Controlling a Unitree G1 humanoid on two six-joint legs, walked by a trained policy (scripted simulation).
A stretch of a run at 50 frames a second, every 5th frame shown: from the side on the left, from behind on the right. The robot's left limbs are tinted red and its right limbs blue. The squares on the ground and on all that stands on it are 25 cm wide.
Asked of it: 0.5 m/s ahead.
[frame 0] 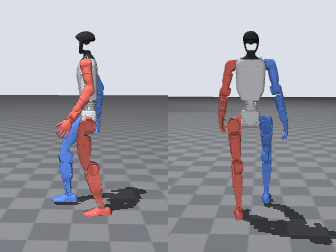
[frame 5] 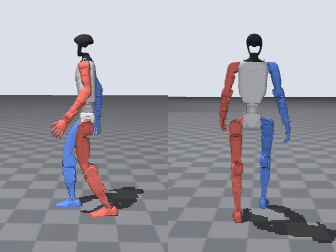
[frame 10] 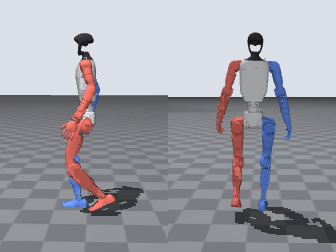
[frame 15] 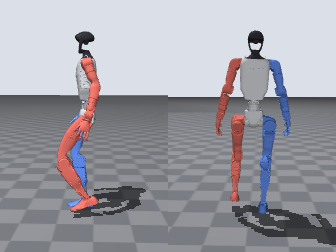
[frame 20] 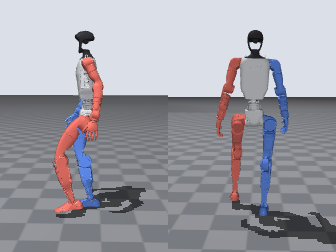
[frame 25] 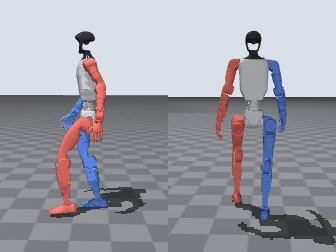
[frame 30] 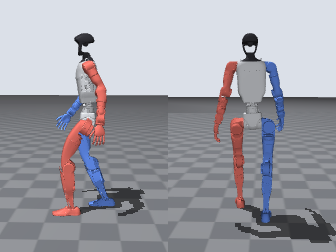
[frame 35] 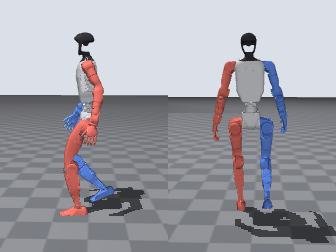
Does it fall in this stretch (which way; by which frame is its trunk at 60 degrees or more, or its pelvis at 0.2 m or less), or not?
no
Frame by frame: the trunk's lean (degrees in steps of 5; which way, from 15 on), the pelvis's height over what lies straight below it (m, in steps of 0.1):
0: 5, 0.8
5: 5, 0.8
10: 5, 0.8
15: 5, 0.8
20: 5, 0.8
25: 5, 0.8
30: 5, 0.8
35: 5, 0.8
